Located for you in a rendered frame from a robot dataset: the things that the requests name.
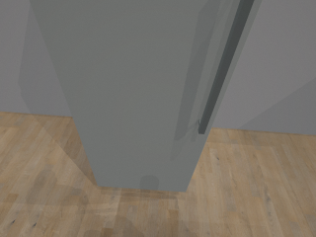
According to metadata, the fridge door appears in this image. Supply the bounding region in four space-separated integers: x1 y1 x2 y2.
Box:
29 0 263 193

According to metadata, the handle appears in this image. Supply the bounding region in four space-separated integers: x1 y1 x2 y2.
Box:
197 0 255 134

